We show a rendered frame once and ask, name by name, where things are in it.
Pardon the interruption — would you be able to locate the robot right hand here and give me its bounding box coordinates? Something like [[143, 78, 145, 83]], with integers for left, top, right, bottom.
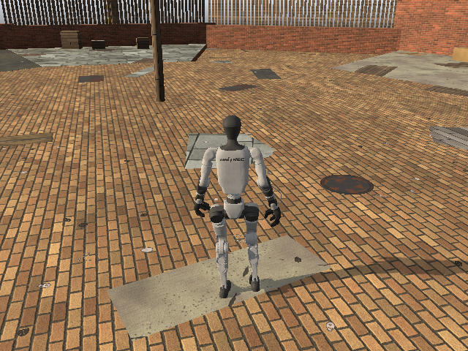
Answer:
[[264, 207, 281, 227]]

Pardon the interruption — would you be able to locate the robot left upper arm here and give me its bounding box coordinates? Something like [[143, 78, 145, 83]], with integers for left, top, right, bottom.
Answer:
[[199, 147, 218, 187]]

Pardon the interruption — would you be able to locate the robot right upper arm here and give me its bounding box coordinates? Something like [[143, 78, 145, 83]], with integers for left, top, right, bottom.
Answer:
[[248, 147, 269, 188]]

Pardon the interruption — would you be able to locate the left robot forearm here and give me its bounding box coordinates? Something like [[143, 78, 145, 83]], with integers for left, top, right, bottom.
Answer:
[[195, 177, 207, 204]]

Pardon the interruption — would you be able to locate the robot right foot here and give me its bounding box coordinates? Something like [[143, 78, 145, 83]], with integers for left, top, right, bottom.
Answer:
[[249, 275, 260, 292]]

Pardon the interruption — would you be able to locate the right robot forearm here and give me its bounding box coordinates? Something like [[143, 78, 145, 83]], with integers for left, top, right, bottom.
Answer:
[[262, 176, 279, 210]]

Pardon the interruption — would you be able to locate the robot left hand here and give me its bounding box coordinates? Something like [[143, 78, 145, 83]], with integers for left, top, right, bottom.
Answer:
[[194, 202, 211, 217]]

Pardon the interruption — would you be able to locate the robot left thigh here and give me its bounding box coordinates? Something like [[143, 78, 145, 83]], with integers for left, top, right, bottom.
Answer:
[[209, 204, 229, 255]]

